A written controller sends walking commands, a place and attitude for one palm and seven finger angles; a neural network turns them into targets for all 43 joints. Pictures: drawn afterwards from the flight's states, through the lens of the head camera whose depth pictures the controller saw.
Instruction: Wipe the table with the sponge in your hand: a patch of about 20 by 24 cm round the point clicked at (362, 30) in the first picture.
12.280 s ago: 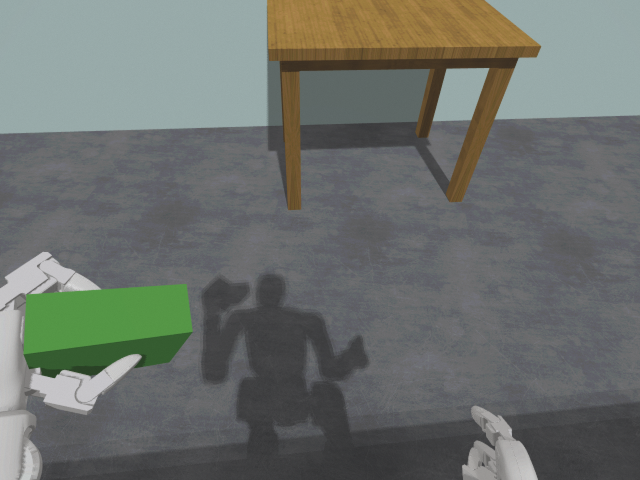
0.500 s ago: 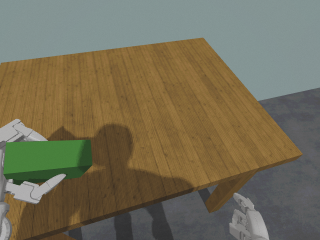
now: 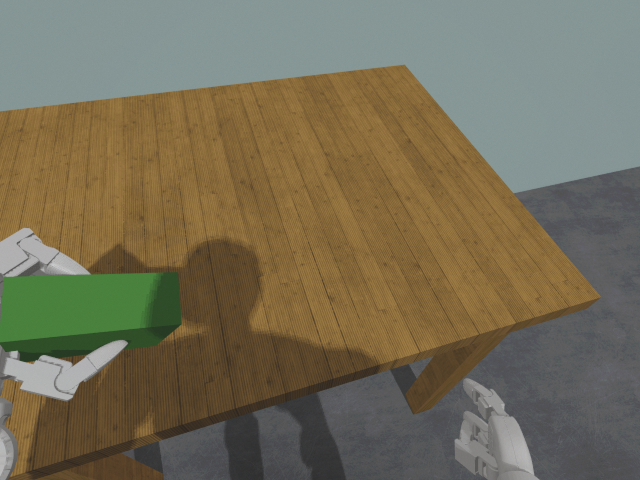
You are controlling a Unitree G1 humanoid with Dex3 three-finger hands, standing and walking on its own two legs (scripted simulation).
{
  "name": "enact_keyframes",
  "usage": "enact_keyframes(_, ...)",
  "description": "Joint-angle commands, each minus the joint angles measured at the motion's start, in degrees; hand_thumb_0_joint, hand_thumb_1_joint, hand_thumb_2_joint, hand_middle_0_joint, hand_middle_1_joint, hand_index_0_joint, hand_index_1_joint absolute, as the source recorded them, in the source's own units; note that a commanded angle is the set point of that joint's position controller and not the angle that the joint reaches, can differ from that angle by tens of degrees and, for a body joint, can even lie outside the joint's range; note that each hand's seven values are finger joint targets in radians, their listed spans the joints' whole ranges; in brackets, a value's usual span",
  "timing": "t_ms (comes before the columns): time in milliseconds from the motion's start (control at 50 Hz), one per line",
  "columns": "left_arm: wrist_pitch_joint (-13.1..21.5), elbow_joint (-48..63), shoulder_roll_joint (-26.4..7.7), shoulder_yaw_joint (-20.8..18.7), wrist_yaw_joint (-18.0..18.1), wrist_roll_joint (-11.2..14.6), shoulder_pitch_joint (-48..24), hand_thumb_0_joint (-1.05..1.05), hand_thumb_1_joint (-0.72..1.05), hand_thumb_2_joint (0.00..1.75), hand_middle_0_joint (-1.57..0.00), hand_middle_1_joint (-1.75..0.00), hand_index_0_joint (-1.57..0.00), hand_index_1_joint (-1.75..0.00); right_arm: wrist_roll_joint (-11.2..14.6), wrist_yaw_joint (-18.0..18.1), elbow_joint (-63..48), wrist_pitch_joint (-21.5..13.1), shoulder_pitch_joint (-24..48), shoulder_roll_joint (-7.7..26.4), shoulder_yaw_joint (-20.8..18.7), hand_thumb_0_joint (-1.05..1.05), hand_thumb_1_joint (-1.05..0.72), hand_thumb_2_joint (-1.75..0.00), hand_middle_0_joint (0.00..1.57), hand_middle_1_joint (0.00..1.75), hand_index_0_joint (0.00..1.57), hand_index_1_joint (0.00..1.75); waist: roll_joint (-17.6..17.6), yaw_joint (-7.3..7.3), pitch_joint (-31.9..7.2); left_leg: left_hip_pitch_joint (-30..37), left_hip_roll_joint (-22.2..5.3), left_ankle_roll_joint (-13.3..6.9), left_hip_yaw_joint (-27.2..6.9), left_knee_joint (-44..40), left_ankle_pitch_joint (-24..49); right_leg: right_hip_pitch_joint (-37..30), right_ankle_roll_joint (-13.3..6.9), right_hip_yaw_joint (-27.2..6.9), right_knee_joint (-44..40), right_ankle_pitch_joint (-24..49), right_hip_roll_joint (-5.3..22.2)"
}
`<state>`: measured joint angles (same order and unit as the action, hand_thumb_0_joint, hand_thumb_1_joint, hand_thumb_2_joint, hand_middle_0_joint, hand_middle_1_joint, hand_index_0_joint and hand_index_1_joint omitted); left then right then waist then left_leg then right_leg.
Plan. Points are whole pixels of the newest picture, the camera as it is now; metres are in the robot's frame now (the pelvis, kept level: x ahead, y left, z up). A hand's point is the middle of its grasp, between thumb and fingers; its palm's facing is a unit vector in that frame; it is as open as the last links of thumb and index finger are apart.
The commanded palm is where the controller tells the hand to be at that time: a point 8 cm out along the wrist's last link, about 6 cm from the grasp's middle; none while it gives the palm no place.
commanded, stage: shuffle to correct the standing spot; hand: left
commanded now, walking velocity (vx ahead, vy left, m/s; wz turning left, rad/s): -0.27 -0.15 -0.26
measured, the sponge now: (120, 316) +0.23 +0.22 +0.13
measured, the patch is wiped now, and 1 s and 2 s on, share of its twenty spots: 0.00 0.00 0.00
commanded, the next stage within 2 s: come to a stop and stand still in 0.24 s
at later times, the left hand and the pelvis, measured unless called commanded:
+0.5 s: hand (81, 383) +0.16 +0.22 +0.15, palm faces +0.33 -0.82 -0.48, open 9.3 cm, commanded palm +0.11 +0.25 +0.17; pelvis -0.05 -0.03 -0.01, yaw +0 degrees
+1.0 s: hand (0, 310) +0.20 +0.27 +0.20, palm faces +0.52 -0.75 -0.42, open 9.3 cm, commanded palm +0.10 +0.25 +0.17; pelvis -0.05 -0.03 -0.01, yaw +1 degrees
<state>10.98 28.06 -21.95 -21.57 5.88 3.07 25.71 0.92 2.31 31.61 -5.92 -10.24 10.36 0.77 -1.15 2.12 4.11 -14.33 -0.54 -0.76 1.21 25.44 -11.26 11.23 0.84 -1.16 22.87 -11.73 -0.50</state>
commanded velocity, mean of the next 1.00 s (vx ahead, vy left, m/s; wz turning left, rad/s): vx -0.09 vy -0.04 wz -0.01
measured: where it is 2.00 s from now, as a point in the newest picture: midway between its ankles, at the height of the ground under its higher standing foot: outside the picture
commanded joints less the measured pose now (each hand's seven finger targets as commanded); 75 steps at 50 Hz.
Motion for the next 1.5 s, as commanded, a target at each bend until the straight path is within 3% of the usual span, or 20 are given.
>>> enact_keyframes(0, 4.5, 15.0, -9.8, -7.1, 0.4, 0.3, -3.9, 0.0, 0.1, 1.3, -1.2, -1.6, -1.2, -1.6, 0.0, 0.1, -9.4, -3.0, 4.1, 7.5, -2.9, 0.0, -0.9, -0.9, 0.2, 0.3, 0.2, 0.3, 8.1, -0.27, -11.2, 2.6, -11.2, -0.5, -4.5, -4.3, 13.8, -2.2, -0.5, 0.5, 4.4, 7.5, 1.1)
enact_keyframes(160, 6.9, 19.2, -10.6, -9.1, -1.1, 0.9, -0.1, 0.0, 0.1, 1.3, -1.2, -1.6, -1.2, -1.6, -0.7, -0.7, -10.6, -3.9, 2.5, 7.3, -4.0, 0.0, -0.9, -0.9, 0.2, 0.3, 0.2, 0.3, 7.5, -0.44, -11.9, -3.1, -10.4, -0.8, -4.3, 3.9, 10.3, -2.6, -2.3, -2.4, 2.9, 13.4, 2.8)
enact_keyframes(280, 7.8, 16.5, -12.1, -11.5, 0.0, 1.8, 3.4, 0.0, 0.1, 1.3, -1.2, -1.6, -1.2, -1.6, -0.9, 0.6, -7.8, -3.9, 2.1, 5.5, -4.9, 0.0, -0.9, -0.9, 0.2, 0.3, 0.2, 0.3, -5.8, -1.31, -13.3, -0.2, -0.3, 2.0, -1.6, 21.7, -10.7, 9.6, -10.2, -13.9, -5.8, 12.3, 15.9)
enact_keyframes(360, 5.9, 12.9, -10.7, -11.3, 0.9, 2.3, 7.5, 0.0, 0.1, 1.3, -1.2, -1.6, -1.2, -1.6, -0.8, 1.5, -7.2, -3.2, 2.8, 5.8, -4.0, 0.0, -0.9, -0.9, 0.2, 0.3, 0.2, 0.3, -4.0, -1.63, -12.7, 0.9, -2.7, 0.7, -1.5, 2.2, -3.2, 5.2, -6.3, -9.4, -0.4, 8.3, 10.6)
enact_keyframes(420, 5.7, 13.3, -9.3, -9.3, 1.6, 1.9, 6.0, 0.0, 0.1, 1.3, -1.2, -1.6, -1.2, -1.6, -0.1, 2.2, -7.4, -3.0, 3.9, 8.1, -3.9, 0.0, -0.9, -0.9, 0.2, 0.3, 0.2, 0.3, 5.1, -0.89, -14.7, 3.7, -10.8, -2.6, -9.0, -4.0, 12.2, 1.7, -0.8, -4.0, 4.6, 6.8, 3.0)
enact_keyframes(460, 5.3, 17.0, -11.7, -10.3, 2.1, 1.5, 2.6, 0.0, 0.1, 1.3, -1.2, -1.6, -1.2, -1.6, -0.1, 2.4, -8.0, -3.6, 4.2, 7.1, -3.5, 0.0, -0.9, -0.9, 0.2, 0.3, 0.2, 0.3, 11.7, -0.84, -15.7, 0.1, -12.7, -3.1, -10.0, -2.7, 14.5, -2.3, -0.6, -1.8, 8.4, 4.8, 4.2)
enact_keyframes(580, 3.2, 16.2, -8.1, -4.8, 2.6, -0.2, -1.5, 0.0, 0.1, 1.3, -1.2, -1.6, -1.2, -1.6, 0.2, 1.5, -7.2, -4.8, 2.2, 8.6, -3.7, 0.0, -0.9, -0.9, 0.2, 0.3, 0.2, 0.3, 5.0, -1.52, -8.2, -6.0, -4.7, -1.7, -6.3, -3.5, -15.1, -1.4, -1.9, -7.4, -3.0, -9.5, 4.5)
enact_keyframes(700, 1.8, 9.1, -8.5, -5.0, 2.7, -1.2, -4.3, 0.0, 0.1, 1.3, -1.2, -1.6, -1.2, -1.6, -0.1, 1.3, -5.8, -3.9, 2.2, 8.9, -3.3, 0.0, -0.9, -0.9, 0.2, 0.3, 0.2, 0.3, 0.4, -2.14, -2.3, 1.6, -2.2, -1.4, -4.6, -0.1, -13.7, 11.1, -3.4, -10.3, -11.8, -19.5, 5.7)
enact_keyframes(780, 2.1, 7.9, -7.5, -4.0, 2.4, -1.0, -6.3, 0.0, 0.1, 1.3, -1.2, -1.6, -1.2, -1.6, 0.0, 1.0, -6.6, -3.7, 2.5, 8.2, -2.8, 0.0, -0.9, -0.9, 0.2, 0.3, 0.2, 0.3, 2.5, -1.69, -5.2, -1.4, -4.1, -2.0, -6.6, -5.9, -10.6, 1.2, -2.2, -7.1, -7.3, -10.2, 3.8)
enact_keyframes(800, 10.8, 28.1, -52.7, -16.3, 2.7, -0.9, -57.4, 0.0, 0.1, 1.3, -1.2, -1.6, -1.2, -1.6, 5.0, 5.5, -14.1, -1.4, -4.1, 11.6, 9.4, 0.0, -0.9, -0.9, 0.2, 0.3, 0.2, 0.3, 14.5, -4.72, -2.1, -17.1, -1.4, -3.4, -6.0, -4.5, -19.8, -4.2, 2.1, -1.7, 1.0, -12.5, -0.2)
enact_keyframes(820, 7.7, 3.1, -23.7, -17.0, 2.1, -3.3, -38.6, 0.0, 0.1, 1.3, -1.2, -1.6, -1.2, -1.6, 3.5, 4.6, -9.2, -5.8, -1.3, 4.7, 0.9, 0.0, -0.9, -0.9, 0.2, 0.3, 0.2, 0.3, 2.5, -1.88, -6.5, -11.7, -8.1, -2.9, -6.6, -3.2, -18.4, 1.6, 0.2, -1.0, 2.5, -15.1, 4.5)
enact_keyframes(880, 7.0, -3.2, -21.2, -11.5, 1.4, -0.4, -22.4, 0.0, 0.1, 1.3, -1.2, -1.6, -1.2, -1.6, -0.6, 0.0, -6.9, -6.5, 0.9, 11.2, -1.0, 0.0, -0.9, -0.9, 0.2, 0.3, 0.2, 0.3, -2.1, 0.07, -8.1, -3.7, -1.2, -1.2, -2.2, 0.3, -10.0, 4.7, -2.7, -5.5, -5.1, -10.9, 4.1)
enact_keyframes(940, 8.4, 1.4, -12.4, -4.2, 0.1, 1.9, -4.7, 0.0, 0.1, 1.3, -1.2, -1.6, -1.2, -1.6, -0.7, -3.1, -7.2, -7.8, -0.6, 11.3, -1.5, 0.0, -0.9, -0.9, 0.2, 0.3, 0.2, 0.3, 7.4, 1.16, -12.0, -3.8, -0.9, -1.5, -1.5, -0.5, -9.6, 1.6, -3.8, -4.5, -2.3, -6.4, 5.3)
enact_keyframes(980, 9.3, 5.3, -9.2, -1.9, 0.4, 2.9, 1.4, 0.0, 0.1, 1.3, -1.2, -1.6, -1.2, -1.6, -0.2, -4.8, -6.9, -9.2, -1.5, 11.2, -1.8, 0.0, -0.9, -0.9, 0.2, 0.3, 0.2, 0.3, 6.4, 1.49, -10.8, -4.2, -0.7, -1.5, -2.2, 0.2, -5.4, 0.9, -3.7, -3.9, -1.2, -1.6, 4.7)
enact_keyframes(1080, 10.5, 10.2, -16.5, -10.3, 2.9, 2.5, -3.4, 0.0, 0.1, 1.3, -1.2, -1.6, -1.2, -1.6, -0.7, -4.4, -4.5, -9.7, -0.8, 12.0, -2.5, 0.0, -0.9, -0.9, 0.2, 0.3, 0.2, 0.3, -3.7, 0.48, -14.5, -3.2, -1.3, 0.0, -4.7, 0.7, 10.1, -4.7, -2.0, -0.6, 4.9, 18.4, 3.9)
enact_keyframes(1100, 10.5, 12.4, -21.5, -13.4, 3.6, 2.2, -7.7, 0.0, 0.1, 1.3, -1.2, -1.6, -1.2, -1.6, -0.7, -3.9, -4.2, -9.1, 0.5, 12.7, -2.4, 0.0, -0.9, -0.9, 0.2, 0.3, 0.2, 0.3, -0.8, 0.1, -15.8, -2.2, -1.5, 0.1, -5.3, 0.4, 11.3, -5.5, -1.9, -0.8, 6.4, 19.1, 3.7)
enact_keyframes(1200, 9.5, 14.2, -19.8, -10.6, 3.5, 1.9, -12.2, 0.0, 0.1, 1.3, -1.2, -1.6, -1.2, -1.6, -0.6, -3.2, -4.0, -8.8, 1.0, 11.9, -2.4, 0.0, -0.9, -0.9, 0.2, 0.3, 0.2, 0.3, 12.0, 0.66, -18.5, 2.3, -2.6, 1.9, -6.3, 2.4, 31.3, -5.1, -1.9, 0.8, 9.8, 19.9, 4.1)
enact_keyframes(1260, 9.3, 16.9, -16.1, -7.1, 3.0, 1.6, -8.7, 0.0, 0.1, 1.3, -1.2, -1.6, -1.2, -1.6, -0.8, -4.3, -4.2, -9.2, -0.3, 11.3, -2.6, 0.0, -0.9, -0.9, 0.2, 0.3, 0.2, 0.3, 13.3, 0.95, -19.4, 7.6, -4.7, 2.6, -7.4, 3.5, 44.9, -0.3, -1.7, 2.7, 10.4, 10.0, 3.9)
enact_keyframes(1340, 8.5, 16.3, -12.5, -5.4, 2.3, 1.5, -4.7, 0.0, 0.1, 1.3, -1.2, -1.6, -1.2, -1.6, -1.0, -5.4, -4.4, -8.4, -0.2, 11.4, -3.4, 0.0, -0.9, -0.9, 0.2, 0.3, 0.2, 0.3, 7.7, 0.46, -16.7, 7.9, -6.4, 3.1, -8.1, 2.1, 45.8, 3.2, -1.4, 3.1, 10.4, 5.2, 3.7)
enact_keyframes(1480, 6.9, 5.7, -12.3, -7.7, 1.1, 4.0, -5.1, 0.0, 0.1, 1.3, -1.2, -1.6, -1.2, -1.6, 0.5, -3.8, -5.6, -5.3, 1.4, 10.5, -3.8, 0.0, -0.9, -0.9, 0.2, 0.3, 0.2, 0.3, 0.9, -0.52, -14.5, -0.1, -3.7, 4.1, -6.9, -0.5, 23.6, -4.7, -1.8, 0.2, 5.4, 19.1, 6.0)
